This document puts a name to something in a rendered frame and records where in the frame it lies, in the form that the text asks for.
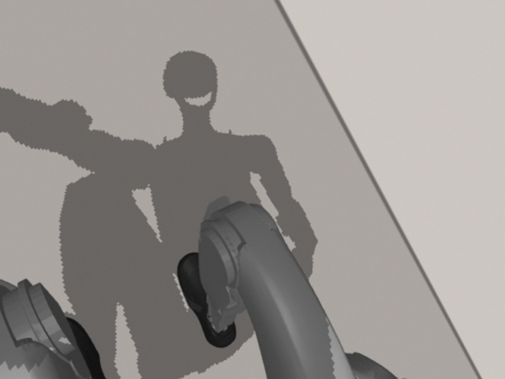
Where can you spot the left robot foot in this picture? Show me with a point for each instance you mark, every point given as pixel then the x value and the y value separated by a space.
pixel 87 349

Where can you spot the right robot hand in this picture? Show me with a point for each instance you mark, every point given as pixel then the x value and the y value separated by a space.
pixel 365 368

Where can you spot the right robot foot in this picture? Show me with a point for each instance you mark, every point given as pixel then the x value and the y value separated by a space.
pixel 196 297

